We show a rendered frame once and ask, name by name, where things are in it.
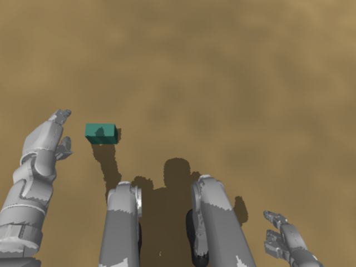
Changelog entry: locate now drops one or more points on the right robot arm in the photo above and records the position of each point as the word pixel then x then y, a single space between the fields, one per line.
pixel 303 258

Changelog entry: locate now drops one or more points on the right robot hand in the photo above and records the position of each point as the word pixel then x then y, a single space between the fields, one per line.
pixel 289 239

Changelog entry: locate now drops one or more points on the right robot foot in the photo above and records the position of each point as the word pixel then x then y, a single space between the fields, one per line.
pixel 198 261

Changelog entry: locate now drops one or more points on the left robot arm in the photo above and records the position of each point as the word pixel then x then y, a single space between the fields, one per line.
pixel 25 208

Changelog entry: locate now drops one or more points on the carton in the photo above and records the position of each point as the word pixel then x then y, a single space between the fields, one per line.
pixel 101 133

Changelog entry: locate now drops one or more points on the left robot hand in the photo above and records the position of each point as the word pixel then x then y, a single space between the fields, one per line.
pixel 48 134

